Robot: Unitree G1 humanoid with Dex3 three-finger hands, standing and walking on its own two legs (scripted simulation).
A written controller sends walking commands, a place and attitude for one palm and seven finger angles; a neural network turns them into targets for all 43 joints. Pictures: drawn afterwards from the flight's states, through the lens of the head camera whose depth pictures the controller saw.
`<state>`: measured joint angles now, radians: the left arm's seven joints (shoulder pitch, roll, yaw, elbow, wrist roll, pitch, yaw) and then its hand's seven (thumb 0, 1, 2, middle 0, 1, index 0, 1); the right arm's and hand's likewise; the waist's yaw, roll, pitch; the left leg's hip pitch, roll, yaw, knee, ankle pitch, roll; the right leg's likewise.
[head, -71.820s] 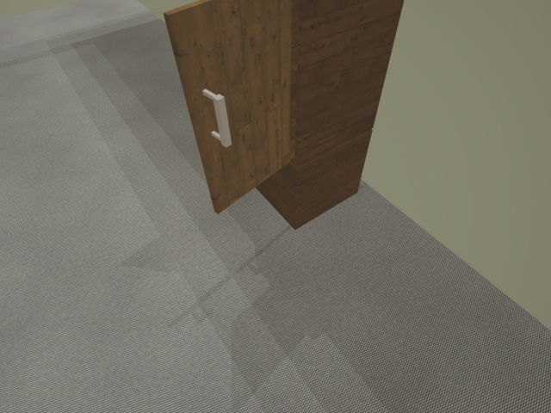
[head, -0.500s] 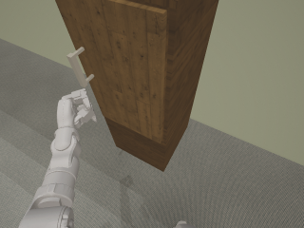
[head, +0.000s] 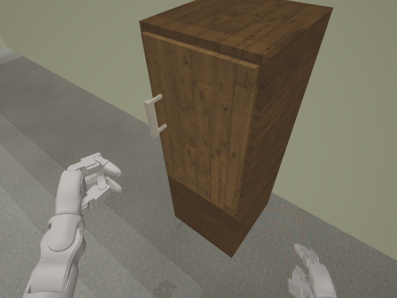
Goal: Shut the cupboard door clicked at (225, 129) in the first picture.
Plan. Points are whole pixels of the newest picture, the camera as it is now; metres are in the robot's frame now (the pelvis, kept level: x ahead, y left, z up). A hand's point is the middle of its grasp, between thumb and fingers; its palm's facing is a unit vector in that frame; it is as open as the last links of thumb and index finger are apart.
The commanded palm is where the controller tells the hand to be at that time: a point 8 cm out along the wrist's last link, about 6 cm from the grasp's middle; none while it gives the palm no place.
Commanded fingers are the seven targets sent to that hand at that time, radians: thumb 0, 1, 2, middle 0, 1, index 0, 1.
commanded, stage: draw the hand back to the body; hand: left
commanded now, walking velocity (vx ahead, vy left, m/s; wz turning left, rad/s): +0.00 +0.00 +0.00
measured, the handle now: (156, 116) +0.63 +0.20 +0.01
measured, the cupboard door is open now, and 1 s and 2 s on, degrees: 0 0 0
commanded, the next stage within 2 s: step back with the hand held close in 0.80 s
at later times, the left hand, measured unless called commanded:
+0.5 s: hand (22, 214) +0.19 +0.28 +0.17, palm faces +0.49 -0.77 -0.42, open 6.7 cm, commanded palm +0.15 +0.31 +0.18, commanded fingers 0.00 0.90 0.90 -0.20 -0.30 -0.20 -0.30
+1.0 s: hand (35, 210) +0.19 +0.26 +0.17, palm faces +0.47 -0.78 -0.42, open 7.4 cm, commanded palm +0.14 +0.30 +0.18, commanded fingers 0.00 0.90 0.90 -0.20 -0.30 -0.20 -0.30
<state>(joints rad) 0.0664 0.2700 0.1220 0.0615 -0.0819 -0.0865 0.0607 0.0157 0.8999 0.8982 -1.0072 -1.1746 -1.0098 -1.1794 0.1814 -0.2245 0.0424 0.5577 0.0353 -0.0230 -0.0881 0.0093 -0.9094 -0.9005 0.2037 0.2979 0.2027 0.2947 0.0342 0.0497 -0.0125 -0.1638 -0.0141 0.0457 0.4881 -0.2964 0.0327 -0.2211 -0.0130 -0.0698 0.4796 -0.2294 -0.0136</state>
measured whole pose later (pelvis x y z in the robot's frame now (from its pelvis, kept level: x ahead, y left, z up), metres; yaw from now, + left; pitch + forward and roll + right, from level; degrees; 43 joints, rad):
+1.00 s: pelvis +0.00 +0.00 +0.00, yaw +0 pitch -3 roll -1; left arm 0.45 0.33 0.37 -0.34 -0.07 -0.12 0.11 0.01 0.89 0.90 -0.21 -0.30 -0.21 -0.30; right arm 0.21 -0.23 0.01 0.62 0.01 -0.08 -0.07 0.01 -0.91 -0.90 0.21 0.30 0.20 0.30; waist 0.05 0.10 0.01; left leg -0.11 0.00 0.04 0.44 -0.27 0.03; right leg -0.14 0.01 -0.08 0.39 -0.19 -0.02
